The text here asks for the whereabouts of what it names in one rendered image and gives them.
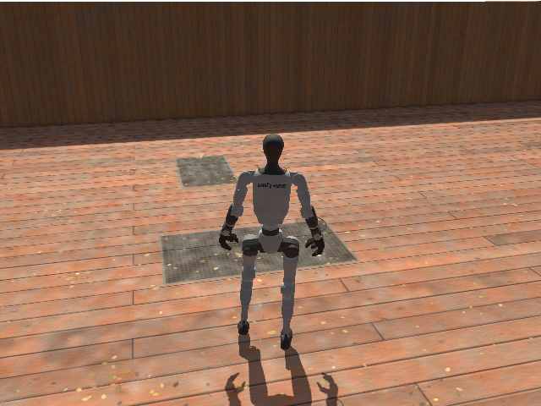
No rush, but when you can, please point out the left robot forearm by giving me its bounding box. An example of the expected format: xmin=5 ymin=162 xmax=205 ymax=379
xmin=221 ymin=204 xmax=238 ymax=236

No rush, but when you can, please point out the right robot forearm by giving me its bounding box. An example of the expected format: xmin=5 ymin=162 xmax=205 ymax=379
xmin=305 ymin=205 xmax=323 ymax=240

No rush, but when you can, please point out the robot left upper arm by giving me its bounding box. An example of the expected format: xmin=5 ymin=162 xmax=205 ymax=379
xmin=230 ymin=170 xmax=254 ymax=217

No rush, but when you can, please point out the robot right foot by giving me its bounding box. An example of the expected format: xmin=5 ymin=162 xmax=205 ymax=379
xmin=280 ymin=328 xmax=292 ymax=349

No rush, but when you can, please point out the robot right upper arm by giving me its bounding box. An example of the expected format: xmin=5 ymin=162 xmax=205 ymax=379
xmin=290 ymin=171 xmax=314 ymax=218

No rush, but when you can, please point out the robot left hand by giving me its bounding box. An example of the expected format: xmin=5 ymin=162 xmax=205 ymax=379
xmin=219 ymin=233 xmax=238 ymax=250

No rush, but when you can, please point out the humanoid robot head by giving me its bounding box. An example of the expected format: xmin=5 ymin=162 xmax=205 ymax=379
xmin=258 ymin=134 xmax=287 ymax=175

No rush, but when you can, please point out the robot right hand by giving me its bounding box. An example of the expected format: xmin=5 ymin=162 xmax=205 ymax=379
xmin=305 ymin=236 xmax=325 ymax=256

